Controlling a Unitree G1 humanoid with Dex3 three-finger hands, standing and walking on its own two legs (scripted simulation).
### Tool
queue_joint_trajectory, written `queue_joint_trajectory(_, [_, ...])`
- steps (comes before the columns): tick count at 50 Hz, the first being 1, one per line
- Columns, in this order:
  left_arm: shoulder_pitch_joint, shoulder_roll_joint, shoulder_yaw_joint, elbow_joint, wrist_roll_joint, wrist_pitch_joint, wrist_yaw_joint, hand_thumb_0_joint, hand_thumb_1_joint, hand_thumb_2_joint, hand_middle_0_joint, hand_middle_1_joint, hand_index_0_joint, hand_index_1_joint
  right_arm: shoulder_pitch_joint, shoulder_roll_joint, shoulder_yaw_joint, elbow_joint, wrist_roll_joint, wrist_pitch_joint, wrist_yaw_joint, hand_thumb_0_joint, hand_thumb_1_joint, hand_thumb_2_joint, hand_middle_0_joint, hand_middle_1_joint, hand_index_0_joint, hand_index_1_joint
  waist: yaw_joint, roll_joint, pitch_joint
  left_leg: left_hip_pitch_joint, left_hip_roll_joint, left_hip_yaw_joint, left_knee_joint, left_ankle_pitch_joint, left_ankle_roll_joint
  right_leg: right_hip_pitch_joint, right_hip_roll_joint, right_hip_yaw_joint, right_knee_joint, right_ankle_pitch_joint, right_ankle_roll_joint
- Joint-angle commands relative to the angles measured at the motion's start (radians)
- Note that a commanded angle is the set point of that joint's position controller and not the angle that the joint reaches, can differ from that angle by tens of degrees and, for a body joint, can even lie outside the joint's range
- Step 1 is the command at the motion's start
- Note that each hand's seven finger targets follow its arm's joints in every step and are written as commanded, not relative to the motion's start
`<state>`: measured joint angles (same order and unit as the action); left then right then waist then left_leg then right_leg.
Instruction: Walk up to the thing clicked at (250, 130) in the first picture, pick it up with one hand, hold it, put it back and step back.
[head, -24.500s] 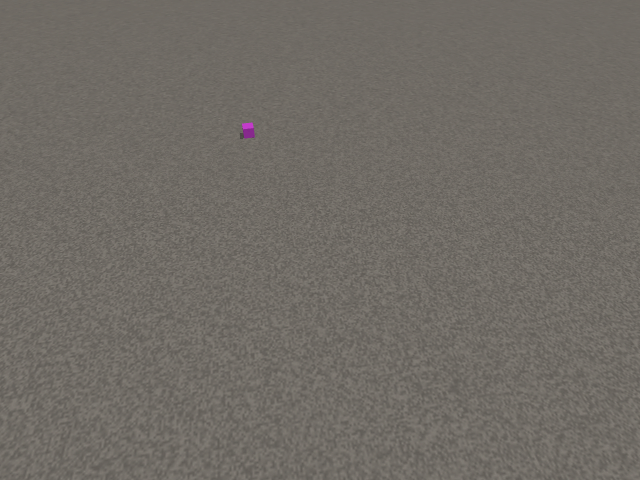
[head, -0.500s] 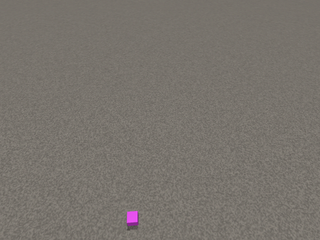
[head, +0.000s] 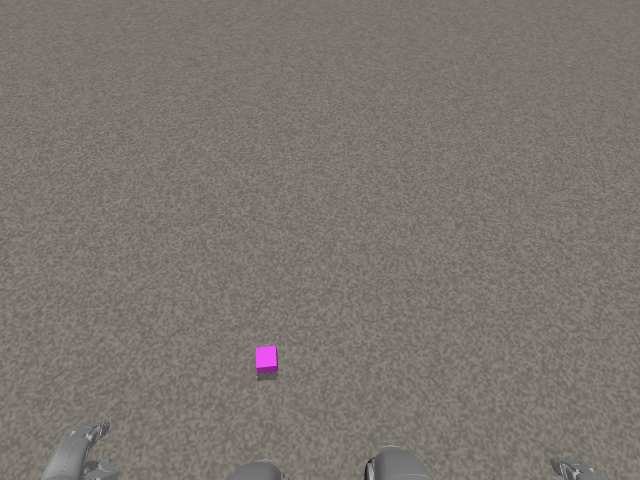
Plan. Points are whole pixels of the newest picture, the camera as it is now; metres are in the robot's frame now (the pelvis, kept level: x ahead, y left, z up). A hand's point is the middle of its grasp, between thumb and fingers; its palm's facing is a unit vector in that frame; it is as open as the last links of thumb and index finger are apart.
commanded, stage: walk up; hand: left
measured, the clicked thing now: (267, 359) +0.48 +0.15 -0.72
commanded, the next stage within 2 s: none
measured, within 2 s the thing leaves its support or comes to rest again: neither
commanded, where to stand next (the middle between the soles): +0.07 -0.08 m, yaw +0 degrees
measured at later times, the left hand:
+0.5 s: hand out of the picture +0.03 +0.24 -0.12, palm faces -0.07 -0.90 -0.44, open 7.4 cm
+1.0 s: hand out of the picture +0.09 +0.26 -0.15, palm faces -0.05 -0.90 -0.43, open 7.4 cm
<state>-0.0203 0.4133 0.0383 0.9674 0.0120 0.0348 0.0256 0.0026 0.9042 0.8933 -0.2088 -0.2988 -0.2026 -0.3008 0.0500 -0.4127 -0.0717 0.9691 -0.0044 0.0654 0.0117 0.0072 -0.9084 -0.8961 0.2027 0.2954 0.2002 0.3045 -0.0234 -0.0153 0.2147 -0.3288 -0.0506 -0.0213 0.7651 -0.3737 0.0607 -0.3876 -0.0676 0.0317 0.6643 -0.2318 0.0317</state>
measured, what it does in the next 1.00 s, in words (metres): steps on the spot: right foot, then left foot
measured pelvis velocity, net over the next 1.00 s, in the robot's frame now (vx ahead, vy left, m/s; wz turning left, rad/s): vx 0.00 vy -0.01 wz -0.04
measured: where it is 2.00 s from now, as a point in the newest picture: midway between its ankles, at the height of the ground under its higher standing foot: outside the picture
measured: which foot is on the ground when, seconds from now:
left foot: down 0.00-0.40, up 0.42-0.78, down 0.80-1.00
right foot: down 0.00-0.02, up 0.04-0.38, down 0.40-0.80, up 0.82-1.00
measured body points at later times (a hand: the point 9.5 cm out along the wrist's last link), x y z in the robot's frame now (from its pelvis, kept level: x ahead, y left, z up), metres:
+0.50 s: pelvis -0.01 -0.05 +0.01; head -0.02 -0.07 +0.46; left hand +0.04 +0.28 -0.09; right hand -0.02 -0.40 -0.11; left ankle +0.02 +0.09 -0.67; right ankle -0.03 -0.17 -0.72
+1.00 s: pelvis +0.00 -0.01 +0.00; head +0.06 -0.01 +0.44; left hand +0.09 +0.31 -0.12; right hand +0.14 -0.31 -0.11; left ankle +0.11 +0.10 -0.72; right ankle -0.01 -0.14 -0.67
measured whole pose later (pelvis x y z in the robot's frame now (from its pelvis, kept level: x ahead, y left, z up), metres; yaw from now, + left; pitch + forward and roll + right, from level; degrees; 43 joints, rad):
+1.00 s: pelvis +0.00 -0.01 +0.00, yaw -2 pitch -4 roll +0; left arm 0.20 0.40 0.03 0.87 -0.01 0.00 0.05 0.00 0.91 0.89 -0.21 -0.30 -0.20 -0.30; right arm 0.07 -0.36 -0.04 0.78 -0.02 0.05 0.02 0.01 -0.91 -0.90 0.21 0.30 0.20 0.30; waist 0.01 0.01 0.21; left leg -0.42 0.00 0.00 0.67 -0.19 0.03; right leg -0.41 0.01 0.04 1.05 -0.54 -0.02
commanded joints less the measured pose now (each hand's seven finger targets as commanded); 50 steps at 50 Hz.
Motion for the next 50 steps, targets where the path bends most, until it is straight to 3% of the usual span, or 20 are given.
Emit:
queue_joint_trajectory(1, [-0.073,0.160,0.048,-0.125,0.006,0.008,0.017,0.000,0.900,0.900,-0.200,-0.300,-0.200,-0.300,0.209,-0.259,-0.075,-0.031,-0.025,-0.034,-0.002,0.000,-0.900,-0.900,0.200,0.300,0.200,0.300,-0.066,0.209,-0.207,0.056,0.292,-0.444,-0.439,0.087,0.091,-0.156,0.115,0.043,0.307,-0.264,-0.095])
queue_joint_trajectory(3, [0.014,0.179,0.065,-0.109,0.019,0.025,0.012,0.000,0.900,0.900,-0.200,-0.300,-0.200,-0.300,0.102,-0.355,-0.093,-0.078,-0.039,-0.073,-0.021,0.000,-0.900,-0.900,0.200,0.300,0.200,0.300,-0.007,0.157,-0.219,-0.032,0.423,-0.636,-0.516,0.090,0.168,-0.110,0.161,0.242,0.502,-0.385,-0.079])
queue_joint_trajectory(4, [0.045,0.203,0.073,-0.093,0.021,0.023,0.008,0.000,0.900,0.900,-0.200,-0.300,-0.200,-0.300,0.042,-0.331,-0.087,-0.092,-0.039,-0.083,-0.033,0.000,-0.900,-0.900,0.200,0.300,0.200,0.300,0.024,0.129,-0.200,-0.047,0.429,-0.603,-0.497,0.013,0.201,-0.107,0.134,0.260,0.543,-0.343,-0.070])
queue_joint_trajectory(6, [0.151,0.238,0.085,-0.061,0.022,0.019,-0.013,0.000,0.900,0.900,-0.200,-0.300,-0.200,-0.300,0.009,-0.279,-0.079,-0.112,-0.039,-0.104,-0.045,0.000,-0.900,-0.900,0.200,0.300,0.200,0.300,0.064,0.074,-0.217,0.057,0.341,-0.428,-0.435,-0.119,0.148,-0.143,0.102,0.208,0.534,-0.232,-0.057])
queue_joint_trajectory(9, [0.126,0.245,0.102,-0.098,0.045,-0.004,-0.069,0.000,0.900,0.900,-0.200,-0.300,-0.200,-0.300,0.210,-0.297,-0.099,-0.080,-0.038,-0.136,-0.031,0.000,-0.900,-0.900,0.200,0.300,0.200,0.300,-0.012,0.107,-0.267,0.301,0.334,-0.454,-0.472,-0.368,0.143,-0.219,0.081,0.140,0.378,-0.251,-0.041])
queue_joint_trajectory(14, [0.116,0.224,0.095,-0.119,0.027,-0.052,-0.081,0.000,0.900,0.900,-0.200,-0.300,-0.200,-0.300,0.260,-0.291,-0.089,-0.116,-0.051,-0.127,0.003,0.000,-0.900,-0.900,0.200,0.300,0.200,0.300,-0.054,0.231,-0.113,0.200,0.312,-0.331,-0.527,-0.296,0.161,-0.122,0.073,0.012,0.123,-0.346,-0.032])
queue_joint_trajectory(18, [0.465,0.192,0.104,-0.016,0.011,-0.085,-0.058,0.000,0.900,0.900,-0.200,-0.300,-0.200,-0.300,0.122,-0.237,-0.070,-0.176,-0.050,-0.086,0.022,0.000,-0.900,-0.900,0.200,0.300,0.200,0.300,0.111,0.172,-0.179,-0.090,0.167,-0.082,-0.253,-0.185,0.085,0.408,0.118,-0.130,-0.269,-0.082,-0.048])
queue_joint_trajectory(19, [0.571,0.239,0.121,0.003,0.016,-0.094,-0.041,0.000,0.900,0.900,-0.200,-0.300,-0.200,-0.300,0.148,-0.159,-0.047,-0.190,-0.045,-0.077,0.022,0.000,-0.900,-0.900,0.200,0.300,0.200,0.300,0.149,-0.017,-0.217,-0.242,0.092,-0.008,-0.019,-0.249,0.037,0.576,0.068,-0.018,-0.331,-0.115,-0.051])
queue_joint_trajectory(20, [0.591,0.321,0.138,-0.031,0.033,-0.103,-0.027,0.000,0.900,0.900,-0.200,-0.300,-0.200,-0.300,0.140,-0.106,-0.028,-0.228,-0.035,-0.074,0.020,0.000,-0.900,-0.900,0.200,0.300,0.200,0.300,0.161,-0.187,-0.183,-0.483,-0.020,-0.036,0.266,-0.269,-0.014,0.582,-0.177,0.425,-0.430,-0.423,-0.112])
queue_joint_trajectory(21, [0.467,0.372,0.134,-0.081,0.030,-0.105,-0.020,0.000,0.900,0.900,-0.200,-0.300,-0.200,-0.300,0.109,-0.158,-0.041,-0.242,-0.025,-0.071,0.014,0.000,-0.900,-0.900,0.200,0.300,0.200,0.300,0.126,-0.081,-0.095,-0.482,0.013,-0.185,0.309,-0.175,-0.029,0.345,-0.369,0.686,-0.571,-0.694,-0.218])
queue_joint_trajectory(22, [0.381,0.376,0.129,-0.114,0.019,-0.114,-0.018,0.000,0.900,0.900,-0.200,-0.300,-0.200,-0.300,0.132,-0.221,-0.059,-0.222,-0.016,-0.077,0.020,0.000,-0.900,-0.900,0.200,0.300,0.200,0.300,0.077,0.010,-0.019,-0.445,0.064,-0.235,0.314,-0.102,-0.031,0.260,-0.381,0.657,-0.566,-0.683,-0.268])
queue_joint_trajectory(25, [0.302,0.305,0.109,-0.126,0.004,-0.139,0.000,0.000,0.900,0.900,-0.200,-0.300,-0.200,-0.300,0.311,-0.220,-0.070,-0.142,-0.017,-0.066,0.038,0.000,-0.900,-0.900,0.200,0.300,0.200,0.300,-0.013,-0.035,-0.038,-0.318,0.064,-0.224,0.297,0.070,-0.060,0.242,-0.197,0.276,-0.476,-0.243,-0.149])
queue_joint_trajectory(31, [0.353,0.269,0.101,-0.139,0.011,-0.150,0.041,0.000,0.900,0.900,-0.200,-0.300,-0.200,-0.300,0.239,-0.167,-0.058,-0.198,-0.037,-0.035,0.058,0.000,-0.900,-0.900,0.200,0.300,0.200,0.300,0.022,-0.108,-0.046,-0.201,0.053,-0.153,0.207,0.101,-0.077,0.171,-0.208,0.034,-0.290,0.613,-0.206])
queue_joint_trajectory(33, [0.334,0.259,0.093,-0.153,0.003,-0.135,0.037,0.000,0.900,0.900,-0.200,-0.300,-0.200,-0.300,0.211,-0.160,-0.052,-0.199,-0.023,-0.037,0.046,0.000,-0.900,-0.900,0.200,0.300,0.200,0.300,0.037,-0.157,-0.061,-0.140,0.043,-0.087,0.095,0.095,-0.064,0.188,-0.176,-0.011,-0.236,0.688,-0.195])
queue_joint_trajectory(37, [0.288,0.264,0.072,-0.173,-0.015,-0.092,0.034,0.000,0.900,0.900,-0.200,-0.300,-0.200,-0.300,0.166,-0.161,-0.047,-0.188,-0.009,-0.042,0.027,0.000,-0.900,-0.900,0.200,0.300,0.200,0.300,0.034,-0.202,-0.138,0.029,0.040,0.050,-0.133,0.159,-0.034,0.182,-0.141,-0.025,-0.055,0.666,-0.164])
queue_joint_trajectory(39, [0.311,0.229,0.053,-0.173,-0.034,-0.083,0.041,0.000,0.900,0.900,-0.200,-0.300,-0.200,-0.300,0.229,-0.213,-0.061,-0.168,-0.025,-0.052,0.020,0.000,-0.900,-0.900,0.200,0.300,0.200,0.300,-0.018,-0.026,-0.221,0.224,0.044,0.027,-0.264,0.538,0.014,0.117,-0.063,-0.048,0.176,0.515,-0.100])
queue_joint_trajectory(40, [0.347,0.184,0.042,-0.188,-0.047,-0.082,0.046,0.000,0.900,0.900,-0.200,-0.300,-0.200,-0.300,0.268,-0.287,-0.084,-0.189,-0.042,-0.057,0.015,0.000,-0.900,-0.900,0.200,0.300,0.200,0.300,-0.040,0.168,-0.301,0.323,0.235,-0.217,-0.260,0.869,0.098,0.019,0.054,-0.047,0.423,0.213,-0.048])
queue_joint_trajectory(41, [0.390,0.166,0.042,-0.178,-0.062,-0.069,0.057,0.000,0.900,0.900,-0.200,-0.300,-0.200,-0.300,0.251,-0.309,-0.084,-0.204,-0.016,-0.059,0.011,0.000,-0.900,-0.900,0.200,0.300,0.200,0.300,-0.026,0.265,-0.396,0.352,0.399,-0.442,-0.290,1.010,0.264,-0.044,0.163,-0.026,0.561,-0.409,-0.043])
queue_joint_trajectory(45, [0.372,0.220,0.053,-0.125,-0.040,-0.045,0.053,0.000,0.900,0.900,-0.200,-0.300,-0.200,-0.300,0.077,-0.221,-0.068,-0.249,-0.010,-0.029,-0.009,0.000,-0.900,-0.900,0.200,0.300,0.200,0.300,0.024,0.143,-0.260,0.051,0.289,-0.219,-0.333,0.285,0.173,-0.022,0.064,0.054,0.542,-0.341,-0.073])
queue_joint_trajectory(50, [0.341,0.168,0.069,-0.131,0.003,-0.028,0.013,0.000,0.900,0.900,-0.200,-0.300,-0.200,-0.300,0.109,-0.242,-0.061,-0.230,-0.014,-0.045,-0.023,0.000,-0.900,-0.900,0.200,0.300,0.200,0.300,0.013,0.143,-0.254,0.025,0.336,-0.287,-0.305,0.288,0.187,0.031,0.070,-0.014,0.271,-0.287,-0.045])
